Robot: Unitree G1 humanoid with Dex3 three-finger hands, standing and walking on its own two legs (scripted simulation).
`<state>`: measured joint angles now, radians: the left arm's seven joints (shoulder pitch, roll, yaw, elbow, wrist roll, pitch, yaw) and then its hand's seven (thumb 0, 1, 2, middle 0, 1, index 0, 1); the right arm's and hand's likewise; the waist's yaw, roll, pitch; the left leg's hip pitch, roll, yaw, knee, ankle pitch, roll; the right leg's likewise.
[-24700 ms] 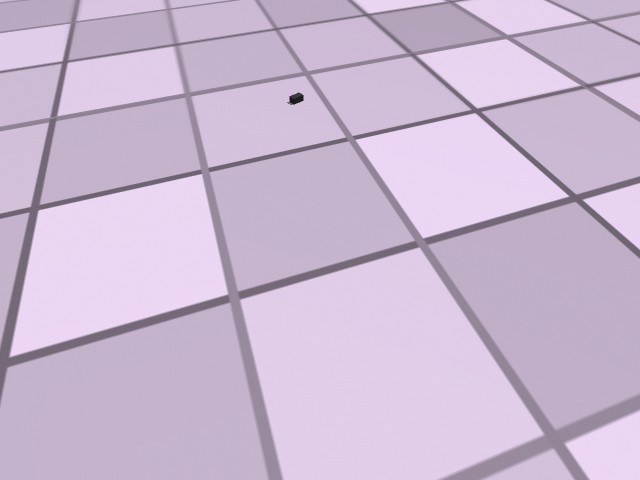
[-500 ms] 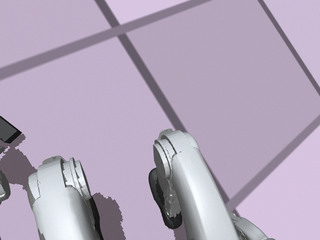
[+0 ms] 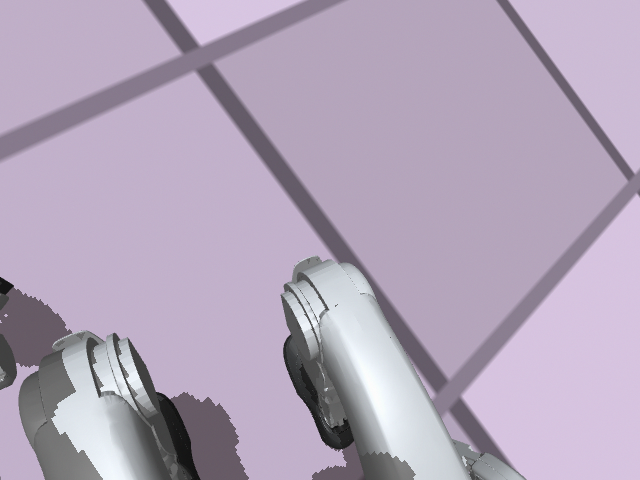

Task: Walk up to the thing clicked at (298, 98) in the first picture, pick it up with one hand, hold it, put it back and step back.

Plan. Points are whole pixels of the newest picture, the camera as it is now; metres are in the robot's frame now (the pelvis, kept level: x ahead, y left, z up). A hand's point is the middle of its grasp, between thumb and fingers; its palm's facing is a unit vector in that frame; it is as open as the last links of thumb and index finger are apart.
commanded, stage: approach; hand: left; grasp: from above
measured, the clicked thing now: out of the picture +0.43 +0.35 -0.30
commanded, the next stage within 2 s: rest palm in 1.54 s
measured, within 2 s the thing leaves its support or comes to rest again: neither
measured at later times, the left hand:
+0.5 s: hand out of the picture +0.42 +0.35 -0.19, palm faces -0.26 -0.34 -0.90, open 14.2 cm
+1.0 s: hand out of the picture +0.42 +0.34 -0.20, palm faces -0.26 -0.35 -0.90, open 13.7 cm
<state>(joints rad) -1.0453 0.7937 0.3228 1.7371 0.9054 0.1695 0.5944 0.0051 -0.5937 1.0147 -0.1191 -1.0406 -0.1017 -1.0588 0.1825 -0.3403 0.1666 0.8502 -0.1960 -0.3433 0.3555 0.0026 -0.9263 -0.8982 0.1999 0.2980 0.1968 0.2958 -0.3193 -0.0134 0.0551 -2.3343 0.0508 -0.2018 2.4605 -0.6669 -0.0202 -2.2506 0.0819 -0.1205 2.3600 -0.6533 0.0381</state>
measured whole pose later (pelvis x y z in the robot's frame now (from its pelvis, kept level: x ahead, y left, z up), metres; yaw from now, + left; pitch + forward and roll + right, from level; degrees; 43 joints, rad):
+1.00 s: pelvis +0.00 +0.00 +0.00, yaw +0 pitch +29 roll -9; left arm -1.04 0.81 0.31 1.71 0.91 0.12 0.63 0.00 -0.53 1.03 -0.18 -1.00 -0.15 -1.03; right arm 0.19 -0.34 0.18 0.85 -0.21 -0.38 0.35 0.00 -0.92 -0.90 0.20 0.30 0.20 0.30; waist -0.31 -0.06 0.09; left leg -2.32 0.04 -0.22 2.47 -0.67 -0.03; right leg -2.23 0.08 -0.13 2.36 -0.66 0.03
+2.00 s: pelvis +0.00 +0.00 +0.00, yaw -1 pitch +27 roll -11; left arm -1.10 0.94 0.30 1.87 0.94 0.06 0.68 0.00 -0.52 0.98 -0.17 -0.97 -0.15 -1.00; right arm 0.15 -0.37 0.23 0.81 -0.24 -0.42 0.35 0.00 -0.92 -0.90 0.20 0.30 0.20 0.30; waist -0.36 -0.11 0.16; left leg -2.31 0.04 -0.24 2.49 -0.67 -0.03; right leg -2.21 0.08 -0.15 2.36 -0.65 0.04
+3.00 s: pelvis -0.01 +0.02 +0.00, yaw -5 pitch +23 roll -16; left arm -1.15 1.06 0.26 1.87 0.86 0.10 0.75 0.00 -0.30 0.80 -0.30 -0.88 -0.29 -0.89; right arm 0.10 -0.40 0.36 0.71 -0.25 -0.43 0.39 0.00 -0.92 -0.90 0.20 0.30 0.20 0.30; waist -0.40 -0.19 0.28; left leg -2.28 0.04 -0.31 2.52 -0.68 0.00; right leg -2.12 0.10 -0.21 2.32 -0.64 0.07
